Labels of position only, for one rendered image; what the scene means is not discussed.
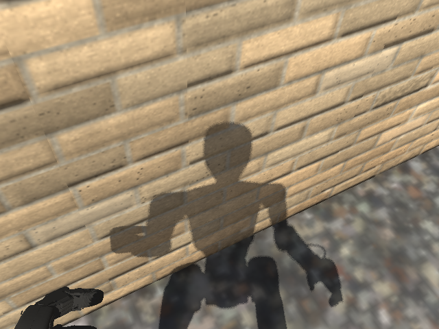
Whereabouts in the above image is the robot left hand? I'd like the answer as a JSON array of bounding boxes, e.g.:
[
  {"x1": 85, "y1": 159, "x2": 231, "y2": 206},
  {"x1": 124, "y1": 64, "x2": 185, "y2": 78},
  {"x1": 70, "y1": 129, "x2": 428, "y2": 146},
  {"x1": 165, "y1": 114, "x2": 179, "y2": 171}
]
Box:
[{"x1": 14, "y1": 287, "x2": 104, "y2": 329}]

